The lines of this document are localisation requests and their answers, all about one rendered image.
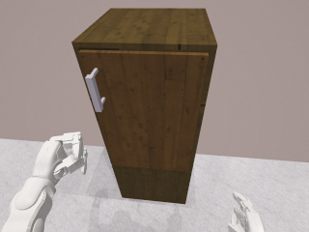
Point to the cupboard door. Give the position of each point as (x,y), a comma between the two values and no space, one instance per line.
(152,102)

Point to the left robot forearm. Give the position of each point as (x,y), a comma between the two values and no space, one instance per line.
(30,206)

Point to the right robot hand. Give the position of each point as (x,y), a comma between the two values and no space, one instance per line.
(250,221)

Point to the left robot hand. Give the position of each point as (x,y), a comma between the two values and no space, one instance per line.
(53,162)

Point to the handle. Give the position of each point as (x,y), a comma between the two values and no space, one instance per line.
(93,90)

